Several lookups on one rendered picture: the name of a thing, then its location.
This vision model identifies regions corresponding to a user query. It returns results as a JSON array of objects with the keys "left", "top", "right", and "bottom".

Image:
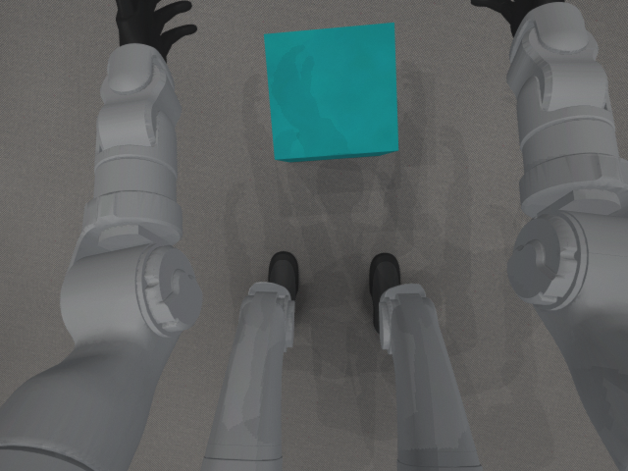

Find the right robot hand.
[{"left": 471, "top": 0, "right": 565, "bottom": 38}]

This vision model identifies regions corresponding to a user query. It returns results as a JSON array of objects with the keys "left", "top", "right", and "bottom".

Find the robot right forearm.
[{"left": 506, "top": 2, "right": 628, "bottom": 218}]

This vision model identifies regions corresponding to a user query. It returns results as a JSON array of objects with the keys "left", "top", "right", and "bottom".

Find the left robot foot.
[{"left": 268, "top": 251, "right": 298, "bottom": 302}]

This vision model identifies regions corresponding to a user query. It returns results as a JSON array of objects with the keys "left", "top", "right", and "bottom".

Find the left robot upper arm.
[{"left": 0, "top": 242, "right": 202, "bottom": 471}]

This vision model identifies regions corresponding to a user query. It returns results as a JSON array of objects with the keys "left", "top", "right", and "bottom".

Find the right robot upper arm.
[{"left": 506, "top": 210, "right": 628, "bottom": 471}]

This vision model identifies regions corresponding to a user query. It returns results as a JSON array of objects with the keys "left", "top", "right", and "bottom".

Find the left robot hand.
[{"left": 116, "top": 0, "right": 197, "bottom": 64}]

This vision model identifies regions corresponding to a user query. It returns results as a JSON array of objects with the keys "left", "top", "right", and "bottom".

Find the carton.
[{"left": 264, "top": 23, "right": 398, "bottom": 162}]

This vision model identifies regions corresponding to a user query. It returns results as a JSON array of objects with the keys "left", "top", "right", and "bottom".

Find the robot left forearm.
[{"left": 60, "top": 43, "right": 183, "bottom": 328}]

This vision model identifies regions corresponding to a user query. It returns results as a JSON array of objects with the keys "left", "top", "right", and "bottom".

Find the robot right shin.
[{"left": 380, "top": 284, "right": 438, "bottom": 319}]

